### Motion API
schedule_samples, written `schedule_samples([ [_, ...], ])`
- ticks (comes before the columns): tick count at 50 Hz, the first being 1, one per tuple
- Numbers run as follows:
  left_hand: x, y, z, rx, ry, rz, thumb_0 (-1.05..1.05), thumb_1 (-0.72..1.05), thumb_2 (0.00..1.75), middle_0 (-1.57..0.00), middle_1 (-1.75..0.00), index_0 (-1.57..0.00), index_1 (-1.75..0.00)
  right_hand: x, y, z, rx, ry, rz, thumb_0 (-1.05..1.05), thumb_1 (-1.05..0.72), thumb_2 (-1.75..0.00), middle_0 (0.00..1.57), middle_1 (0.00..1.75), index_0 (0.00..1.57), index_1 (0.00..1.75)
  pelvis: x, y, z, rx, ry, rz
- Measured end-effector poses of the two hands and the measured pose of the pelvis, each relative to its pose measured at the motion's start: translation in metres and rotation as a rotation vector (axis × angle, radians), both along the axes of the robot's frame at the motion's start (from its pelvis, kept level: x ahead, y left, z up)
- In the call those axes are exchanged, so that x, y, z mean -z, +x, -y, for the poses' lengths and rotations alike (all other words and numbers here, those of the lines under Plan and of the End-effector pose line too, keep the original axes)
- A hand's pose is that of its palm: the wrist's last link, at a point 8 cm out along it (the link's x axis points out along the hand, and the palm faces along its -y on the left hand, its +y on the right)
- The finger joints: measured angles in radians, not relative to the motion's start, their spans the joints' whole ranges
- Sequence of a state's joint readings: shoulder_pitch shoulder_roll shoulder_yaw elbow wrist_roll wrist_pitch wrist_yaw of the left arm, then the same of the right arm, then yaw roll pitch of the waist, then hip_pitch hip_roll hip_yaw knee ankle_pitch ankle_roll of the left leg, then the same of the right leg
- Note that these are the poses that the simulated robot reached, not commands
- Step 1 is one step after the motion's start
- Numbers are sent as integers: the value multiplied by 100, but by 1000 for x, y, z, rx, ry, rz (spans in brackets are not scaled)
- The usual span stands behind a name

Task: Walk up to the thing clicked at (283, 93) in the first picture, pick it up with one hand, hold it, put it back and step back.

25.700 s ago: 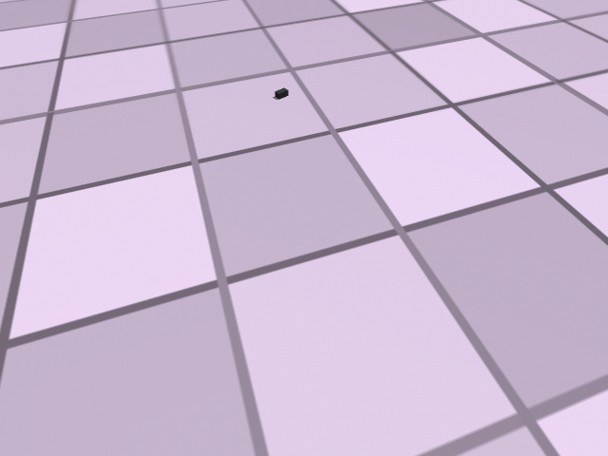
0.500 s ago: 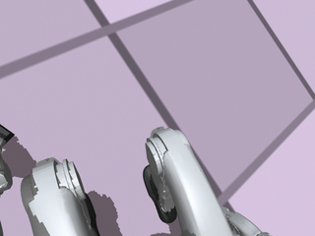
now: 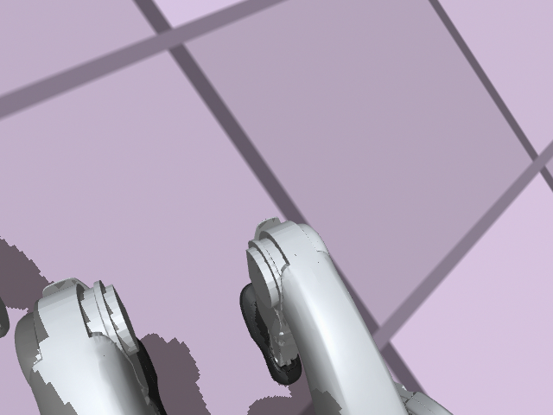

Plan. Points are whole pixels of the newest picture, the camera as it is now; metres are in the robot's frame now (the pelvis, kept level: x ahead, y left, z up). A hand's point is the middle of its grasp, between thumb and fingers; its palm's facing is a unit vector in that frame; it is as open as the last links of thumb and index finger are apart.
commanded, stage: approach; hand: left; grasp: from above
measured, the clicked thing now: out of the picture +0.43 +0.35 -0.30
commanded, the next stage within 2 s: rest palm in 0.54 s
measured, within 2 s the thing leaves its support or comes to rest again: neither
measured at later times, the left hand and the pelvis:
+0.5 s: hand out of the picture +0.42 +0.35 -0.19, palm faces -0.24 -0.35 -0.91, open 12.9 cm; pelvis +0.00 +0.00 +0.00, yaw +0 degrees
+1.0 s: hand out of the picture +0.42 +0.34 -0.23, palm faces -0.30 -0.34 -0.89, open 13.9 cm; pelvis +0.00 +0.00 +0.00, yaw -1 degrees
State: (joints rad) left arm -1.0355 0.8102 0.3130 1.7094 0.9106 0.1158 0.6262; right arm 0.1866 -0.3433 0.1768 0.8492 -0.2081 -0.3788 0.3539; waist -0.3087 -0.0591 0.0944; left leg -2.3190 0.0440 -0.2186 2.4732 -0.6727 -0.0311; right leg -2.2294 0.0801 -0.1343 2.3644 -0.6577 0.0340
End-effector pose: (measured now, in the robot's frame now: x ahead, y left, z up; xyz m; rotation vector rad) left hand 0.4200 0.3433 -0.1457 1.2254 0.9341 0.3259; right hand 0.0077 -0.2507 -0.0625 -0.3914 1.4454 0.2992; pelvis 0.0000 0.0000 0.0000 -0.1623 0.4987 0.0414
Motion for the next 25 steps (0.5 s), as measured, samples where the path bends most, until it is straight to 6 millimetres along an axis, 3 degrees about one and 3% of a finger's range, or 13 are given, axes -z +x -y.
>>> schedule_samples([
  [12,-18,-2,-15,-47,33,1,0,-46,104,-22,-100,-20,-103,7,33,-1,-33,10,96,0,-92,-90,20,30,20,30,-1,0,-3,-5,-5,-10],
  [25,-9,5,-11,-30,12,6,0,-43,102,-25,-101,-23,-103,-1,9,-3,-15,5,14,0,-92,-90,20,30,20,30,-1,1,-2,-6,-8,-10],
])
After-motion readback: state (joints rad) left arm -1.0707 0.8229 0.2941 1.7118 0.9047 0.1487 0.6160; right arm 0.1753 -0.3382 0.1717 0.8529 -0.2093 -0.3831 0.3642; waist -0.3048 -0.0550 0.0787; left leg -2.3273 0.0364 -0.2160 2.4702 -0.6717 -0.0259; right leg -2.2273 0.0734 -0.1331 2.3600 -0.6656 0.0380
